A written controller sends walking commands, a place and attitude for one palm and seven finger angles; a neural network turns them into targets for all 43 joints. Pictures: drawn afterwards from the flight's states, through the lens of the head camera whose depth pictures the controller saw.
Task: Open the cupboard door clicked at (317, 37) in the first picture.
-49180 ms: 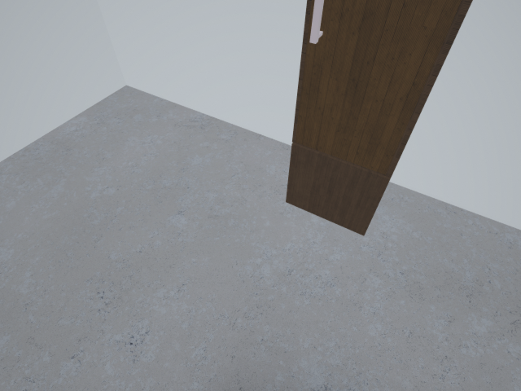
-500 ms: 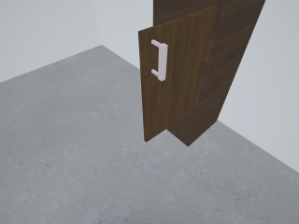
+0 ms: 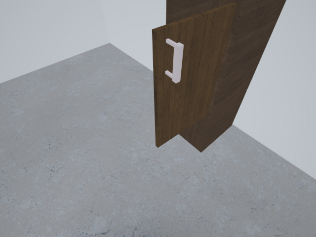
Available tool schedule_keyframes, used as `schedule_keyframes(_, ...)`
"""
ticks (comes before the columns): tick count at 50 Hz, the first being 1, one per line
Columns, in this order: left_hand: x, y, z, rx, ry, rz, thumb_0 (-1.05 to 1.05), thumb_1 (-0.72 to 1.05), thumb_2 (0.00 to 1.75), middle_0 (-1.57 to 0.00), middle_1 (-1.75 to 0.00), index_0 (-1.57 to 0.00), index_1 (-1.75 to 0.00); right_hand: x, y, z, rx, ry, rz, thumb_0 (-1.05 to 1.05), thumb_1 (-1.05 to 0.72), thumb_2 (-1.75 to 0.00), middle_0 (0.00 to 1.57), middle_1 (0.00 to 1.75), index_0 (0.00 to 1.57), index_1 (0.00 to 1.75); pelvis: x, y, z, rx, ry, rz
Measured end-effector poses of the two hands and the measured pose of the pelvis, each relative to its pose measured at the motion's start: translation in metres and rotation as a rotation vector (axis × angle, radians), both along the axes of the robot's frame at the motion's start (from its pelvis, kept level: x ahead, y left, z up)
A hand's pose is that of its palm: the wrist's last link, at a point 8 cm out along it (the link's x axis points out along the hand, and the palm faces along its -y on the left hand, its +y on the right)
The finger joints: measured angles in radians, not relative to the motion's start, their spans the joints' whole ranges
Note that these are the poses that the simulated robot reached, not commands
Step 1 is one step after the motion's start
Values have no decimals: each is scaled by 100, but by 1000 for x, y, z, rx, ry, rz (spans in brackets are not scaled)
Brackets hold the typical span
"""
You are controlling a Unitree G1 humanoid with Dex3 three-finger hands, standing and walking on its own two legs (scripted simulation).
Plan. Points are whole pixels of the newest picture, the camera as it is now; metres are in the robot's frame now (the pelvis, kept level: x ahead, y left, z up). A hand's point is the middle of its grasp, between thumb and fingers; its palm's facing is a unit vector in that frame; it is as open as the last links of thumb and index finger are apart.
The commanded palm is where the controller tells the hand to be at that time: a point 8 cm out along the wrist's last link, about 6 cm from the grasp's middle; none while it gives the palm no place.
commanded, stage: look to check the result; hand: left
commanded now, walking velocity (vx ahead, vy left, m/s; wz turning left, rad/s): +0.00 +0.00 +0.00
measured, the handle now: (173, 61) +0.60 -0.01 +0.14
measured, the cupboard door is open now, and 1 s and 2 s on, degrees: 86 86 86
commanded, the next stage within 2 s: stand and wait in 0.14 s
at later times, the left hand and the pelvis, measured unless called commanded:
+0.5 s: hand out of the picture -0.01 +0.17 -0.17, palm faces +0.04 -0.98 -0.19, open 7.3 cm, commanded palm none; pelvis +0.00 +0.00 +0.00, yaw +0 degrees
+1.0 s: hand out of the picture -0.01 +0.16 -0.17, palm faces +0.04 -0.98 -0.20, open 7.3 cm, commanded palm none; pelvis +0.01 -0.01 +0.00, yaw +0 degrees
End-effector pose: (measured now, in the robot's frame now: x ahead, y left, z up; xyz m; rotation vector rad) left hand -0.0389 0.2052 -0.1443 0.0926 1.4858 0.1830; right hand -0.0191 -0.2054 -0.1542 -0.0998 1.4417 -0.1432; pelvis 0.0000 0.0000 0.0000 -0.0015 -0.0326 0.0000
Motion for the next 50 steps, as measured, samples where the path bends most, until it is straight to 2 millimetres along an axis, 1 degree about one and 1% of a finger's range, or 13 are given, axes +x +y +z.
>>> schedule_keyframes(21,23,10,2,20,-50,-30,0,91,90,-20,-30,-20,-30,2,-7,2,-12,-9,-6,0,-91,-90,20,30,19,30,1,0,1,1,-3,-6)
schedule_keyframes(41,21,7,4,23,-29,-34,0,91,90,-20,-30,-20,-30,8,-14,2,-15,-7,3,0,-91,-90,20,30,19,30,2,-5,2,4,2,-6)
schedule_keyframes(50,25,3,4,24,-34,-34,0,91,90,-20,-30,-20,-30,15,-19,3,-17,-14,7,0,-91,-90,20,30,19,30,5,-9,2,4,2,-5)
